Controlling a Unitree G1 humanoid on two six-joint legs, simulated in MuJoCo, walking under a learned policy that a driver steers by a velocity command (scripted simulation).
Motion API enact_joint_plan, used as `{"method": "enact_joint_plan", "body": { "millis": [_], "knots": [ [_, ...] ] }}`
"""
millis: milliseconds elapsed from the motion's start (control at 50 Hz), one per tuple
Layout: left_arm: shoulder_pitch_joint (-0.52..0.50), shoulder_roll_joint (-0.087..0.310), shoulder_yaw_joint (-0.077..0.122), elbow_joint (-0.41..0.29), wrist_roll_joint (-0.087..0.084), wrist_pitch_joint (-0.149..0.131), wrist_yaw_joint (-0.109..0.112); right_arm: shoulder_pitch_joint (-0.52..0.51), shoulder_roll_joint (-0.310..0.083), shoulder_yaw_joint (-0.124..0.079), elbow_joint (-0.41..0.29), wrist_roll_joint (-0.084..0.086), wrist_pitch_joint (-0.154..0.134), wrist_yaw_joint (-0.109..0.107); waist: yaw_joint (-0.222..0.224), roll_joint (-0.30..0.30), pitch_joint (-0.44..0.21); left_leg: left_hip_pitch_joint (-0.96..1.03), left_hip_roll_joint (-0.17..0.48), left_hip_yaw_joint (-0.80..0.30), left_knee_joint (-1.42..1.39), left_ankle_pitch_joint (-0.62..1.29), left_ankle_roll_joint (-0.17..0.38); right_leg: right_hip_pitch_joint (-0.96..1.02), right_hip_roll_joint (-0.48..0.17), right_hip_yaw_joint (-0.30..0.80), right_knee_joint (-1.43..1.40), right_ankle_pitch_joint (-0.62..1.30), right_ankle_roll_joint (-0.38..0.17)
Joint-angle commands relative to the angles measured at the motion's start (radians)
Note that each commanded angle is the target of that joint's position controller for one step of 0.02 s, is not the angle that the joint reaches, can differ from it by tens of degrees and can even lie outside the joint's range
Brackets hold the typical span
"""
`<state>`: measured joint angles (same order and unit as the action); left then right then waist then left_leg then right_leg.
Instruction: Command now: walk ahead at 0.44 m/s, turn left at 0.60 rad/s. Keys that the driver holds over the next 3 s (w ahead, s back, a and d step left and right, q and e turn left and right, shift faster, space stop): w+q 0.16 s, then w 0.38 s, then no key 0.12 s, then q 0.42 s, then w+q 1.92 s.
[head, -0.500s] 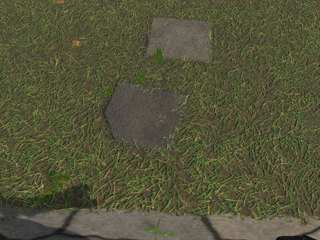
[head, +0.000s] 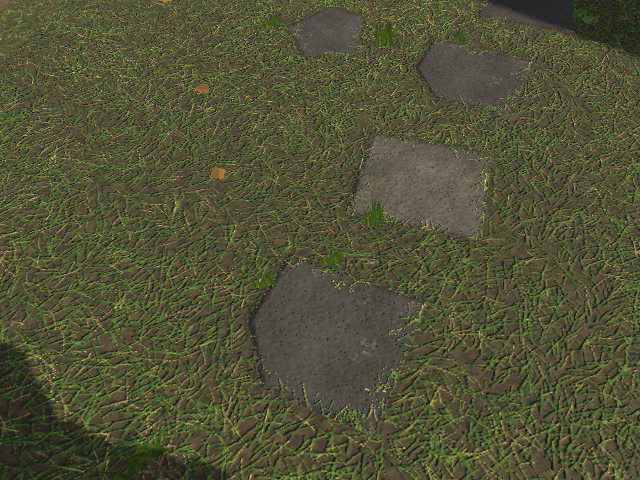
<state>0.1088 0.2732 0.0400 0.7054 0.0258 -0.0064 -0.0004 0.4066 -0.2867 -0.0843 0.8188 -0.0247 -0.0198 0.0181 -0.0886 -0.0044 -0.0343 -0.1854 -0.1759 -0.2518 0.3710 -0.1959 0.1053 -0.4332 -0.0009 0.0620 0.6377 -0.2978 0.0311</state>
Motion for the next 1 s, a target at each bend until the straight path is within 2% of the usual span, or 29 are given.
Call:
{"method": "enact_joint_plan", "body": {
  "millis": [20,40,60,80,100,120,140,180,240,280,360,420,460,480,500,520,540,560,580,600,620,640,660,720,780,900,940,980,1000],
  "knots": [
    [0.04,0.077,0.018,-0.06,-0.014,-0.037,0.013,-0.082,-0.161,-0.04,-0.076,0.0,-0.013,-0.002,0.106,0.086,0.046,-0.159,0.211,-0.305,-0.049,-0.234,0.107,0.223,0.039,-0.014,-0.19,0.023,-0.024],
    [0.111,0.099,0.025,-0.04,-0.011,-0.046,0.024,-0.092,-0.136,-0.034,-0.079,0.005,-0.016,-0.005,0.147,0.039,0.033,-0.273,0.158,-0.259,0.032,-0.268,0.067,0.397,0.011,0.0,-0.254,0.049,-0.03],
    [0.201,0.174,0.042,-0.03,0.0,-0.055,0.039,-0.083,-0.067,-0.015,-0.092,0.015,-0.026,-0.007,0.179,-0.094,-0.015,-0.407,0.083,-0.137,0.24,-0.39,0.012,0.564,-0.175,0.175,-0.33,-0.117,-0.06],
    [0.26,0.282,0.063,-0.034,0.017,-0.051,0.047,-0.106,-0.03,0.0,-0.132,0.023,-0.033,-0.008,0.194,-0.241,-0.056,-0.57,-0.031,0.058,0.485,-0.425,-0.021,0.636,-0.403,0.545,-0.467,-0.438,-0.14],
    [0.229,0.266,0.069,-0.017,0.017,-0.045,0.046,-0.102,-0.1,-0.009,-0.127,-0.009,-0.03,-0.01,0.142,-0.158,0.035,-0.624,0.065,0.08,0.609,-0.332,-0.024,0.525,-0.437,0.629,-0.482,-0.51,-0.19],
    [0.199,0.186,0.052,-0.023,0.005,-0.047,0.037,-0.117,-0.12,-0.014,-0.111,-0.02,-0.026,-0.001,0.122,-0.079,0.093,-0.607,0.108,0.081,0.651,-0.252,-0.029,0.456,-0.387,0.532,-0.47,-0.448,-0.185],
    [0.163,0.137,0.039,-0.027,-0.002,-0.05,0.028,-0.109,-0.109,-0.014,-0.093,-0.019,-0.022,0.013,0.102,-0.057,0.12,-0.575,0.128,0.089,0.651,-0.185,-0.045,0.411,-0.321,0.396,-0.475,-0.317,-0.159],
    [0.166,0.101,0.027,-0.017,0.0,-0.061,0.022,-0.107,-0.089,-0.009,-0.078,-0.023,-0.009,0.034,0.098,-0.114,0.103,-0.54,0.143,0.132,0.695,-0.09,-0.068,0.391,-0.238,0.212,-0.479,-0.051,-0.135],
    [0.238,0.095,0.028,0.026,-0.005,-0.082,0.0,-0.159,-0.059,0.005,-0.096,-0.019,-0.006,0.045,0.104,-0.111,0.076,-0.55,0.139,0.131,0.718,-0.015,-0.074,0.404,-0.212,0.093,-0.452,0.289,-0.146],
    [0.276,0.093,0.028,0.052,-0.007,-0.089,-0.008,-0.22,-0.052,0.013,-0.112,-0.019,-0.006,0.045,0.114,-0.108,0.083,-0.57,0.138,0.142,0.665,0.016,-0.082,0.416,-0.208,0.042,-0.448,0.424,-0.158],
    [0.321,0.093,0.026,0.1,-0.014,-0.087,-0.01,-0.385,-0.017,0.043,-0.155,-0.019,-0.009,0.055,0.141,-0.118,0.106,-0.482,0.154,0.252,0.394,0.105,-0.086,0.397,-0.179,-0.05,-0.458,0.53,-0.156],
    [0.387,0.115,0.028,0.151,-0.016,-0.08,-0.004,-0.471,-0.004,0.061,-0.177,-0.02,-0.011,0.057,0.16,-0.122,0.12,-0.386,0.163,0.336,0.248,0.074,-0.054,0.427,-0.211,-0.05,-0.447,0.612,-0.167],
    [0.398,0.135,0.029,0.176,-0.015,-0.073,0.001,-0.434,-0.025,0.058,-0.162,-0.02,-0.016,0.043,0.126,-0.127,0.096,-0.28,0.128,0.356,0.193,0.018,-0.011,0.466,-0.235,-0.063,-0.359,0.862,-0.166],
    [0.4,0.145,0.029,0.186,-0.016,-0.069,0.004,-0.356,-0.044,0.051,-0.135,-0.022,-0.022,0.032,0.086,-0.128,0.048,-0.176,0.1,0.362,0.161,0.001,0.014,0.482,-0.234,-0.074,-0.261,1.003,-0.159],
    [0.393,0.145,0.025,0.194,-0.022,-0.064,0.006,-0.209,-0.067,0.04,-0.083,-0.027,-0.033,0.021,0.015,-0.106,-0.033,0.018,0.084,0.359,0.093,0.048,0.045,0.444,-0.211,-0.108,-0.093,1.024,-0.142],
    [0.379,0.129,0.016,0.176,-0.028,-0.065,0.006,-0.051,-0.119,0.021,-0.037,-0.042,-0.04,0.006,-0.054,-0.077,-0.135,0.282,0.197,0.242,0.091,0.021,0.085,0.274,-0.188,-0.122,0.118,0.798,-0.126],
    [0.412,0.012,-0.013,0.114,-0.042,-0.068,-0.008,0.053,-0.219,-0.003,-0.027,-0.057,-0.039,-0.013,-0.045,0.149,-0.291,0.596,0.536,-0.202,0.071,-0.042,0.183,-0.065,-0.065,-0.171,0.483,0.125,-0.084],
    [0.413,0.1,0.016,0.124,-0.031,-0.059,0.003,0.045,-0.214,-0.007,-0.027,-0.009,-0.026,-0.02,-0.041,0.142,-0.329,0.556,0.629,-0.439,-0.024,0.178,0.254,-0.168,0.029,-0.083,0.668,-0.238,-0.082],
    [0.331,0.124,0.026,0.111,-0.023,-0.054,0.008,-0.045,-0.165,0.004,-0.018,0.015,-0.027,-0.022,0.002,0.063,-0.159,0.429,0.555,-0.226,-0.016,0.362,0.224,-0.212,-0.035,-0.025,0.663,-0.158,-0.087],
    [0.306,0.086,0.014,0.108,-0.024,-0.059,0.006,-0.106,-0.102,0.022,-0.017,0.017,-0.037,-0.021,0.036,0.064,-0.052,0.289,0.504,-0.086,-0.032,0.549,0.197,-0.189,-0.058,-0.03,0.607,-0.12,-0.084],
    [0.312,0.069,0.014,0.124,-0.019,-0.052,0.004,-0.152,-0.057,0.035,-0.013,0.015,-0.045,-0.019,0.077,0.046,0.005,0.191,0.446,0.012,-0.051,0.642,0.15,-0.143,-0.082,-0.034,0.539,-0.104,-0.076],
    [0.337,0.06,0.014,0.136,-0.003,-0.037,0.001,-0.175,-0.032,0.044,-0.005,0.019,-0.049,-0.022,0.111,0.063,0.032,0.108,0.406,0.075,-0.073,0.692,0.123,-0.086,-0.088,-0.04,0.489,-0.093,-0.06],
    [0.367,0.039,0.011,0.153,0.004,-0.023,-0.004,-0.189,-0.025,0.048,0.0,0.016,-0.054,-0.022,0.133,0.071,0.027,0.058,0.387,0.119,-0.092,0.735,0.113,-0.03,-0.076,-0.051,0.463,-0.075,-0.047],
    [0.336,0.023,0.014,0.14,0.009,-0.007,-0.011,-0.174,-0.065,0.041,0.034,0.021,-0.063,-0.018,0.158,0.085,0.012,0.01,0.343,0.165,-0.104,0.851,0.13,0.003,-0.056,-0.089,0.377,0.006,-0.018],
    [0.225,0.022,0.012,0.105,0.004,0.001,0.001,-0.155,-0.086,0.033,0.053,0.018,-0.05,-0.02,0.133,0.095,0.026,-0.001,0.313,0.174,-0.082,0.826,0.122,-0.018,-0.048,-0.096,0.252,0.085,-0.005],
    [0.081,0.051,0.012,0.053,-0.01,0.007,0.03,-0.076,-0.113,0.013,0.082,0.008,-0.016,-0.028,0.074,0.094,0.03,0.075,0.344,0.054,-0.003,0.734,0.117,-0.027,-0.017,-0.068,0.109,0.091,-0.021],
    [0.094,0.063,0.015,0.053,-0.014,0.002,0.038,-0.088,-0.123,0.004,0.078,0.006,-0.005,-0.033,0.081,0.096,0.037,0.081,0.345,0.002,0.045,0.682,0.101,0.02,-0.005,-0.05,0.029,0.053,-0.036],
    [0.168,0.074,0.021,0.071,-0.01,-0.012,0.046,-0.136,-0.133,-0.004,0.066,0.018,0.003,-0.038,0.13,0.082,0.039,0.036,0.298,-0.024,0.135,0.528,0.049,0.169,0.004,-0.053,-0.176,0.142,-0.054],
    [0.222,0.119,0.033,0.079,0.004,-0.027,0.054,-0.141,-0.103,0.002,0.047,0.031,0.002,-0.039,0.143,0.013,-0.005,-0.044,0.233,0.001,0.255,0.397,0.004,0.326,-0.097,0.024,-0.25,0.325,-0.077]
  ]
}}
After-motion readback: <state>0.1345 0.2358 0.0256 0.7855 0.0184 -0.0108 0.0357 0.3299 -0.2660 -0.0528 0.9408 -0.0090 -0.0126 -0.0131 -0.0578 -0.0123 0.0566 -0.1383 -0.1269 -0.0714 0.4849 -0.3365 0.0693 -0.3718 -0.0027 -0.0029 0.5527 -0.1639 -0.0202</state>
